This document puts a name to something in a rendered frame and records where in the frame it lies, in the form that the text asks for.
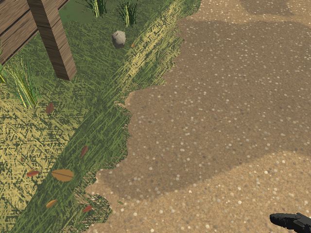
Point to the robot right hand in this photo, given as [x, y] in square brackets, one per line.
[296, 222]

